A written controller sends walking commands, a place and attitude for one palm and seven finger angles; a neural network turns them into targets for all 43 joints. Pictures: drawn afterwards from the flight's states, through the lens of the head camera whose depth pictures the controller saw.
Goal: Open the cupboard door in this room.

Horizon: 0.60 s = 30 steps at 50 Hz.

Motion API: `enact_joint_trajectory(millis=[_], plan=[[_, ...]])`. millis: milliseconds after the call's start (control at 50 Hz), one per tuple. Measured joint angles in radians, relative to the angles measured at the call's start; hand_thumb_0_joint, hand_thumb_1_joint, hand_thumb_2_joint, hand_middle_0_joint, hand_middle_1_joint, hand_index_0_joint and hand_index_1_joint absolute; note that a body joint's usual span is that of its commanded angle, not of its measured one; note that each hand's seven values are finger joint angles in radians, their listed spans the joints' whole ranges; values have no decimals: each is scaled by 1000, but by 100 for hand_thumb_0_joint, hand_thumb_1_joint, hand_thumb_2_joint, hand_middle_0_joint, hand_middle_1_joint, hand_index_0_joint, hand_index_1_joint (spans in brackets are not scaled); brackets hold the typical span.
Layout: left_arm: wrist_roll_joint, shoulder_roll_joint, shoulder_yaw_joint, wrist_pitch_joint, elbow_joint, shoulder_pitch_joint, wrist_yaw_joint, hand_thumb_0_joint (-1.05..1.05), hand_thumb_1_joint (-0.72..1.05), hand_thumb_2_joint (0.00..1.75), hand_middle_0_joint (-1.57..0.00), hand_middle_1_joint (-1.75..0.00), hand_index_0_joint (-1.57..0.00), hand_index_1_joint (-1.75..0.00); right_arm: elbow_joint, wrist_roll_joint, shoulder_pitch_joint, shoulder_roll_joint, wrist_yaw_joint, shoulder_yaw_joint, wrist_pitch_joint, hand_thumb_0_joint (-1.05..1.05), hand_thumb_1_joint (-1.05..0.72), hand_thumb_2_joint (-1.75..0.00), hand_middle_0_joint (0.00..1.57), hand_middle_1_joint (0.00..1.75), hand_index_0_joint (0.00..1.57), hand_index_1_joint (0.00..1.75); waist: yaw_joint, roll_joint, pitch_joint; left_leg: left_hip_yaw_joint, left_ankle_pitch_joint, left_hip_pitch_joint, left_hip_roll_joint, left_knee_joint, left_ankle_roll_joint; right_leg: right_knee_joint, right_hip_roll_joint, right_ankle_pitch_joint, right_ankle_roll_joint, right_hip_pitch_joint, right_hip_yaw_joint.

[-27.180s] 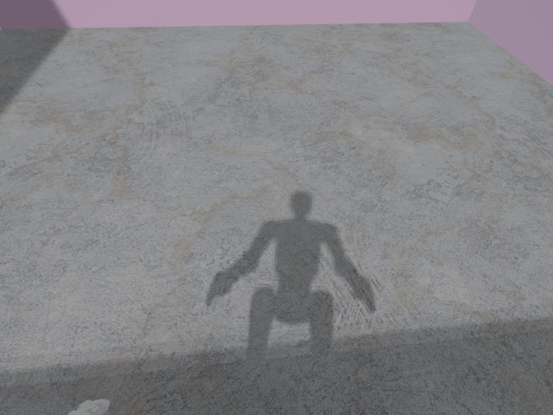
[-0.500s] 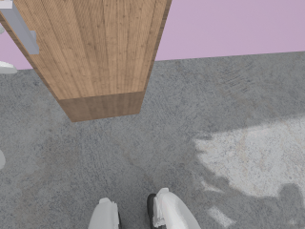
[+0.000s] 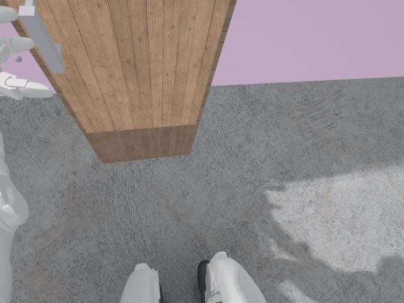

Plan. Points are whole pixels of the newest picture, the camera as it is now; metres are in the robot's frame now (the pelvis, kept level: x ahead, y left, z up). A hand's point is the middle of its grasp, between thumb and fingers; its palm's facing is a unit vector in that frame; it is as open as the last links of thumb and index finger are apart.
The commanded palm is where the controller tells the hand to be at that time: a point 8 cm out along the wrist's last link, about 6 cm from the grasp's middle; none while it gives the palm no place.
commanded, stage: slide the fingers in behind the handle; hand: left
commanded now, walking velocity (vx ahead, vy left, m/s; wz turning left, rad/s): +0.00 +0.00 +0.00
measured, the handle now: (45, 34) +0.58 +0.23 +0.08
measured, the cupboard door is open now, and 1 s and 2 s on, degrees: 0 0 0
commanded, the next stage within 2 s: close the thumb around the handle in 1.06 s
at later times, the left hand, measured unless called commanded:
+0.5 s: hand (50, 57) +0.54 +0.22 +0.07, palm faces +0.07 -1.00 -0.04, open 13.8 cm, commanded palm +0.52 +0.24 +0.07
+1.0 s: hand (62, 56) +0.54 +0.20 +0.08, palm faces +0.07 -1.00 -0.03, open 13.8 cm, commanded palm +0.52 +0.23 +0.07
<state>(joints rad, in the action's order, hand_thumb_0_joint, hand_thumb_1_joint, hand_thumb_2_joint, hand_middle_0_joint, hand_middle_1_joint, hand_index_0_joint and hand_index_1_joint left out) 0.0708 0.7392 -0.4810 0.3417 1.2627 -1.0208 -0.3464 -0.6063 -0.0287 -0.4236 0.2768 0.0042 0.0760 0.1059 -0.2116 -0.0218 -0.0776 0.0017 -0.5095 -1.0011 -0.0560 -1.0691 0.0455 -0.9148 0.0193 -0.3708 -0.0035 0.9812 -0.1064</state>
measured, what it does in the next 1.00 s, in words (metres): stands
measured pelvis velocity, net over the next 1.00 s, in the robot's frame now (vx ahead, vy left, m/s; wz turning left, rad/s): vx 0.00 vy -0.01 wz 0.00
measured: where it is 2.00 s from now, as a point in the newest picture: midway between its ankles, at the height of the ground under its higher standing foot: outside the picture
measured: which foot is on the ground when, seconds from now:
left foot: down 0.00-1.00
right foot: down 0.00-1.00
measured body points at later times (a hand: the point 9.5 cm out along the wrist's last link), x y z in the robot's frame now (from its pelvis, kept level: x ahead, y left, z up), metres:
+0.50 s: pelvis +0.00 -0.01 +0.00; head +0.16 +0.03 +0.42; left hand +0.53 +0.27 +0.08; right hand -0.02 -0.27 -0.10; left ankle -0.01 +0.08 -0.67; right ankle +0.03 -0.13 -0.67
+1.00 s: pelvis +0.00 -0.01 +0.00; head +0.16 +0.01 +0.42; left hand +0.53 +0.25 +0.08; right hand -0.03 -0.27 -0.10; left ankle -0.01 +0.08 -0.67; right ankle +0.03 -0.13 -0.67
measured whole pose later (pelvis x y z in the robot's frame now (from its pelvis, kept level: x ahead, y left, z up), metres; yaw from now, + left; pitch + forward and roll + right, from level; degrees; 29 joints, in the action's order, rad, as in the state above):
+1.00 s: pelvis +0.00 -0.01 +0.00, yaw +0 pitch +24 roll -4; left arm 0.04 0.61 -0.45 0.39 1.25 -1.01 -0.23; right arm -0.61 -0.03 -0.43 0.28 -0.01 0.06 0.08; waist -0.21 -0.03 -0.09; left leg -0.01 -0.50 -0.98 -0.06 -1.06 0.03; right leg -0.94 0.02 -0.38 0.01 0.99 -0.09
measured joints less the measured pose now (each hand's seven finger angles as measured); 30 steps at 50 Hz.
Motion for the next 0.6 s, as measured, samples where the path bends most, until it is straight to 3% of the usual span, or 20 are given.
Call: enact_joint_trajectory(millis=[160, 280, 380, 460, 600], plan=[[14, -32, 34, 4, -14, -8, 30, -1, -50, 30, -30, -120, -24, -121, -22, -7, 2, -5, -4, -8, -10, 0, -91, -90, 20, 30, 20, 29, 14, -1, -3, 12, 1, -8, 5, -3, -5, -5, -4, -5, 4, 4, -11], [12, -90, 85, 13, -47, 7, 28, -1, -50, 30, -30, -120, -24, -121, -35, -9, 1, -9, -12, -16, -11, 0, -91, -90, 20, 30, 20, 29, 23, -3, -10, 18, 3, 7, 6, 5, -8, 4, -5, -6, 6, -14, -17], [-7, -111, 30, 22, -8, -5, 69, -1, -50, 30, -30, -120, -30, -124, -12, -10, 10, -7, -12, -9, -16, 0, -91, -90, 20, 30, 20, 29, 1, -3, -15, 9, -1, 12, 2, 3, -7, -5, -1, -9, 8, -11, -8], [-36, -94, 42, 30, -20, 3, 99, -1, -50, 30, -31, -121, -33, -125, 5, -11, 8, -10, -18, -11, -23, 0, -91, -90, 20, 30, 20, 29, -3, -6, -8, 2, -2, 9, 1, -2, -8, -17, 0, -11, 9, -1, 0], [-16, -119, 41, 26, -22, 5, 95, -1, -50, 30, -31, -120, -32, -123, -7, -7, 3, -14, -20, -11, -20, 0, -91, -90, 20, 30, 20, 29, 3, -11, -9, -7, 2, 14, -2, 6, -10, -17, 2, -8, 11, 1, 9]])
